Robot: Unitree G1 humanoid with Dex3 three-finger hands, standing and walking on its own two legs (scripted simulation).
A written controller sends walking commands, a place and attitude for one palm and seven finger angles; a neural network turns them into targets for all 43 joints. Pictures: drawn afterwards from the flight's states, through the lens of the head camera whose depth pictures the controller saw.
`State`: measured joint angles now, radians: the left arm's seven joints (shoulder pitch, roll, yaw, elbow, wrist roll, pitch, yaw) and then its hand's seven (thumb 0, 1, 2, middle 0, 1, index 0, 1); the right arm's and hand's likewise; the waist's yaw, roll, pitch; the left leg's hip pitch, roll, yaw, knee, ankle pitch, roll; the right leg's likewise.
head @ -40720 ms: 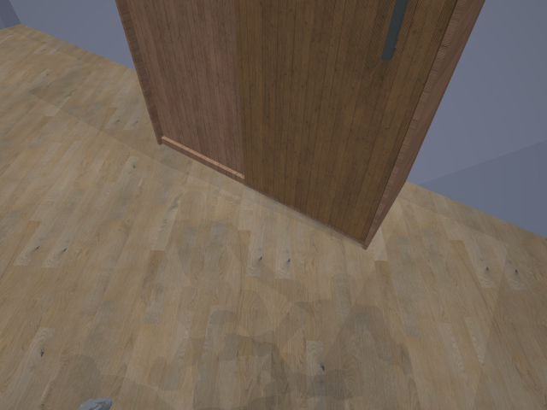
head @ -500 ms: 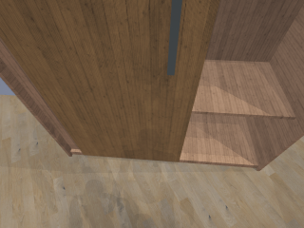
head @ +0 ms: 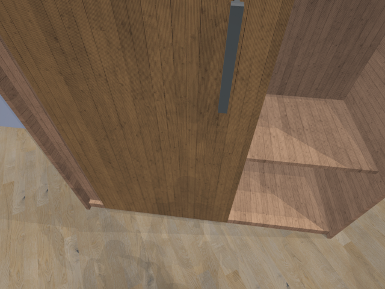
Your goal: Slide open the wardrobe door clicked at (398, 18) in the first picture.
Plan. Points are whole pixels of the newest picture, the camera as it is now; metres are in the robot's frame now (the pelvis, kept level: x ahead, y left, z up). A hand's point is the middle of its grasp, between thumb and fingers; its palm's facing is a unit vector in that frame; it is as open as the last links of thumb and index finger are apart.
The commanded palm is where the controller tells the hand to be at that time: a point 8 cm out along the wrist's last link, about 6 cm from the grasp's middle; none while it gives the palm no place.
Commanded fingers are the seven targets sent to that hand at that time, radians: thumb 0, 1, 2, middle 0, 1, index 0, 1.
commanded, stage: let the arm hang, fingers relaxed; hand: right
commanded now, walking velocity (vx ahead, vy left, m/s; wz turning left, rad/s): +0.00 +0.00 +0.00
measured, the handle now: (228, 61) +0.54 -0.04 +0.21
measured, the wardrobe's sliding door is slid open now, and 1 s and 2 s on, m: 0.53 0.53 0.53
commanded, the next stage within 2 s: look to check the result in 0.04 s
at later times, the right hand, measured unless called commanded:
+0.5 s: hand out of the picture +0.00 -0.16 -0.18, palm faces +0.05 +0.98 -0.17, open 7.3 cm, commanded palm none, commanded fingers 0.00 -0.90 -0.90 0.20 0.30 0.20 0.30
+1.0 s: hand out of the picture +0.01 -0.16 -0.18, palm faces +0.04 +0.98 -0.18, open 7.3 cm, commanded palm none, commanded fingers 0.00 -0.90 -0.90 0.20 0.30 0.20 0.30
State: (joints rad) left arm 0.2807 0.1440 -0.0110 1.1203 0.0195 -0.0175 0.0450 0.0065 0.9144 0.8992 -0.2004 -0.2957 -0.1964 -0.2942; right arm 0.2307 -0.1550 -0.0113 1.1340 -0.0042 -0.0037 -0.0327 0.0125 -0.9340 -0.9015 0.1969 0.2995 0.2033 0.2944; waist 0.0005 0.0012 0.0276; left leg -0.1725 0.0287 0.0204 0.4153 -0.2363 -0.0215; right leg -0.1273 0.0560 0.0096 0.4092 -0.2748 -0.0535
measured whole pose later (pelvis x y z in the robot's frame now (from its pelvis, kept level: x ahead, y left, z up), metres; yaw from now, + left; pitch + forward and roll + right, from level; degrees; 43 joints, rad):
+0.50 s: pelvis +0.01 +0.00 +0.00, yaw +0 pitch +0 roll +0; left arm 0.29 0.13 -0.01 1.14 0.02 -0.02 0.05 0.00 0.91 0.90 -0.20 -0.30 -0.20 -0.29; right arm 0.27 -0.13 -0.01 1.15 0.00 0.00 -0.03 0.01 -0.92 -0.90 0.20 0.30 0.20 0.29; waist 0.00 0.00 0.05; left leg -0.15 0.02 0.02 0.41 -0.25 -0.01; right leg -0.10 0.05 0.01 0.40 -0.29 -0.05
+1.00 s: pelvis +0.01 +0.01 +0.00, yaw +0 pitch -1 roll +0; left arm 0.29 0.12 -0.01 1.14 0.02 -0.02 0.05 0.00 0.91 0.90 -0.20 -0.30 -0.20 -0.29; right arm 0.26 -0.14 -0.02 1.15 0.00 0.00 -0.03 0.01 -0.92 -0.90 0.20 0.30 0.20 0.29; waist 0.00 0.00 0.05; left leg -0.14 0.02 0.02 0.41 -0.25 -0.01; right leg -0.09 0.05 0.01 0.40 -0.29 -0.04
